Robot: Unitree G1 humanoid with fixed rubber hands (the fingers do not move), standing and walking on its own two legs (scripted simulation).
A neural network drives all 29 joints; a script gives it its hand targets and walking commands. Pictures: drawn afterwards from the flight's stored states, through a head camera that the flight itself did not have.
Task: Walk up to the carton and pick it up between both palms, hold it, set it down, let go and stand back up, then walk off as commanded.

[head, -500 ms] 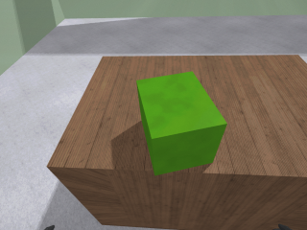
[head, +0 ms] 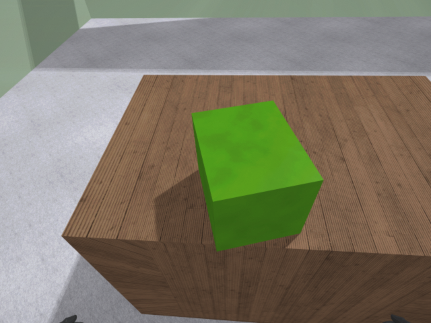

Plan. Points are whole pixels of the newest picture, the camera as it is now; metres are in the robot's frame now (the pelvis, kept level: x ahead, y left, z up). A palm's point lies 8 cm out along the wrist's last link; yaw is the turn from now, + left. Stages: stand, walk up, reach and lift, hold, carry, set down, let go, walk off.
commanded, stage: walk up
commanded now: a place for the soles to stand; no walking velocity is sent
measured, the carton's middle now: (245, 173) +0.42 -0.04 +0.05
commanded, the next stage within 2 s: reach and lift in 0.36 s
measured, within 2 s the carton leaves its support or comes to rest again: neither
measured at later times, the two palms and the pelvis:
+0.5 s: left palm out of the picture +0.12 +0.32 -0.08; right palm out of the picture +0.12 -0.33 -0.08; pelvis +0.00 +0.00 +0.00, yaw +0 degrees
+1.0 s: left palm (88, 308) +0.18 +0.25 -0.02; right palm out of the picture +0.16 -0.32 -0.02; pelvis +0.01 -0.01 +0.02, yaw -1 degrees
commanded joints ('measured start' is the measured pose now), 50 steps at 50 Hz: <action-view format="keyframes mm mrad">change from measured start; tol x8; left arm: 1 -96 177 44 -42 39 -14 5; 18 -84 176 47 -49 37 -12 7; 19 -304 80 17 -253 37 220 67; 21 -281 12 27 -193 75 280 90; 25 -268 43 24 -406 41 297 89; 33 -56 9 75 -422 36 287 77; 50 -4 -177 -13 -638 -8 184 151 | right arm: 1 5 -191 -58 30 10 -21 -11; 18 -2 -214 -64 23 6 -25 -11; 19 -262 -56 -224 226 -129 -232 49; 21 -218 -178 -242 238 -133 -230 92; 50 -59 -94 -90 -251 141 -147 199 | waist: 1 -2 -115 -11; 7 27 -20 -29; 17 5 -93 -18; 20 -61 189 53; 25 -50 49 -90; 33 57 -96 -107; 40 42 -111 16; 50 29 -59 -44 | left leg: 1 -24 24 -23 -2 60 51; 7 -107 129 -204 -105 118 107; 14 -50 21 -31 1 51 53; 18 -62 73 -101 -51 126 72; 19 -123 108 60 -148 -229 -34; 20 -368 146 58 -225 -381 14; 21 -482 159 84 -238 -367 43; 27 -3 73 136 -174 1 -32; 31 144 28 154 -191 146 -17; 50 263 8 144 -368 212 -34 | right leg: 1 -17 -125 169 -194 0 -128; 6 53 -49 114 -67 32 -74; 14 13 -125 172 -196 2 -129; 18 30 -84 126 -120 41 -95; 19 31 93 -82 45 -98 -64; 21 365 134 -99 155 101 -42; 27 217 74 -37 -111 150 -34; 34 281 55 20 -276 353 4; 50 262 69 23 -411 190 -17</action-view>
